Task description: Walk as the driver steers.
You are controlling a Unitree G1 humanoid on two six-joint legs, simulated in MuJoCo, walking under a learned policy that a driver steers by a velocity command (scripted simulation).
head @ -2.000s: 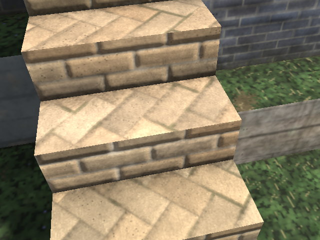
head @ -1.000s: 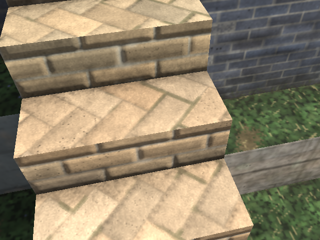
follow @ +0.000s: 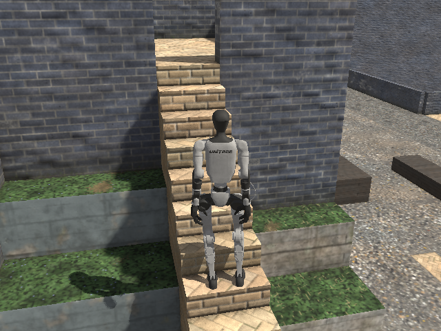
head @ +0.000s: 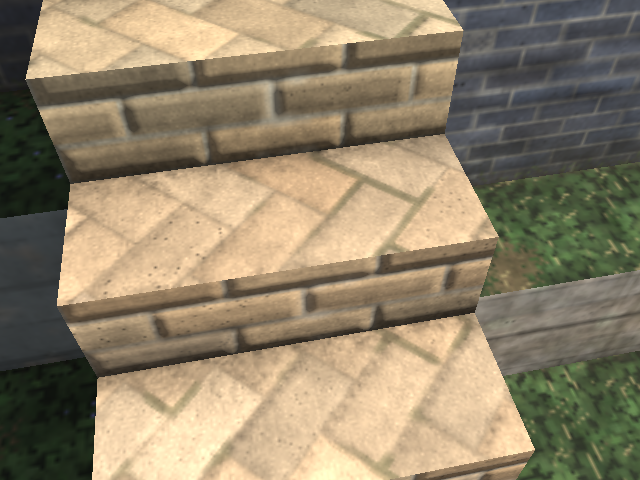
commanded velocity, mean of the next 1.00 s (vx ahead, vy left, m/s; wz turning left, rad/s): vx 0.07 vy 0.00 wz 0.00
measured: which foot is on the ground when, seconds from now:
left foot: down 0.00-1.00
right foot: down 0.00-1.00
